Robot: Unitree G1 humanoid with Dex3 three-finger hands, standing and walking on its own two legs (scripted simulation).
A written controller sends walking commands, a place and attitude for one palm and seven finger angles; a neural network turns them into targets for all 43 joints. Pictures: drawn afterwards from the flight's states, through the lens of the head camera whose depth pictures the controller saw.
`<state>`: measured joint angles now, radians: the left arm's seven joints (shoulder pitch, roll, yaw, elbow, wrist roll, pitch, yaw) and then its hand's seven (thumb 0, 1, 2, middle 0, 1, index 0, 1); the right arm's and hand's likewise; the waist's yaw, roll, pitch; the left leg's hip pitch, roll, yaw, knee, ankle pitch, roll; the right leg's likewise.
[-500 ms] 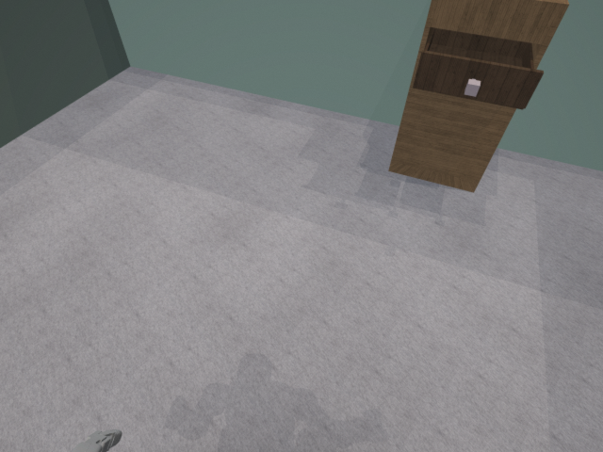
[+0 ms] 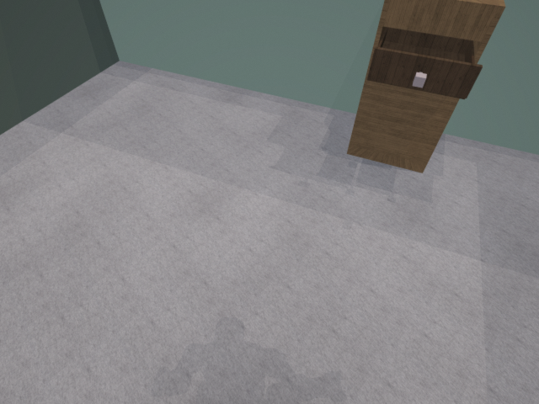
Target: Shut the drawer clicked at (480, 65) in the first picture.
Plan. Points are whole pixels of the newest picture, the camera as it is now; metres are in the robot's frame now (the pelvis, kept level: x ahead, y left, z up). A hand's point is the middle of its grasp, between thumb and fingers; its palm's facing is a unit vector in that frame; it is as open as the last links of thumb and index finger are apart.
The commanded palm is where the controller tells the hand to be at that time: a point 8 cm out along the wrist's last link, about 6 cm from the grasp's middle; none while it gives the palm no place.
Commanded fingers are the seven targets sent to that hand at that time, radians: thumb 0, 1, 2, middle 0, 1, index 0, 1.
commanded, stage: stand and wait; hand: left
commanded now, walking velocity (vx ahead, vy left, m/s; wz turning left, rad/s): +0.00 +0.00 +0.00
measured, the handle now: (419, 77) +1.27 -0.51 -0.12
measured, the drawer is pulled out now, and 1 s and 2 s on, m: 0.23 0.23 0.23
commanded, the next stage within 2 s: look at it before walking up in 0.32 s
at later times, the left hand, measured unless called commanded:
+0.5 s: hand out of the picture +0.08 +0.24 -0.15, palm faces -0.04 -0.94 -0.33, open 7.4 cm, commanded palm none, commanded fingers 0.00 0.90 0.90 -0.20 -0.30 -0.20 -0.30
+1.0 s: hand out of the picture +0.06 +0.24 -0.15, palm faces -0.04 -0.94 -0.33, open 7.4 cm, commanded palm none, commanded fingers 0.00 0.90 0.90 -0.20 -0.30 -0.20 -0.30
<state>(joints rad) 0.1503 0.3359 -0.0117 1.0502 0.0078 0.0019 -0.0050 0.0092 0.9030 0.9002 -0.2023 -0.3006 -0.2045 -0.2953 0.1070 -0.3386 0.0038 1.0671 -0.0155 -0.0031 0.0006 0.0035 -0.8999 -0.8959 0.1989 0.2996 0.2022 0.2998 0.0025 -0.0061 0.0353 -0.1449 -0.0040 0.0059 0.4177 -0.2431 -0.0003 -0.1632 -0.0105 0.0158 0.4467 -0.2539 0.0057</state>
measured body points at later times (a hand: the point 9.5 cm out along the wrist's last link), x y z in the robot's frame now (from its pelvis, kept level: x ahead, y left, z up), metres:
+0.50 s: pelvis -0.01 -0.01 +0.00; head -0.01 -0.01 +0.45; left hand +0.08 +0.29 -0.13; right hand +0.06 -0.30 -0.13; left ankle -0.01 +0.12 -0.74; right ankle -0.01 -0.12 -0.74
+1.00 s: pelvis -0.01 -0.01 +0.00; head +0.00 -0.01 +0.45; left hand +0.07 +0.29 -0.13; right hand +0.07 -0.30 -0.13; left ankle -0.01 +0.12 -0.74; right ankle -0.01 -0.12 -0.74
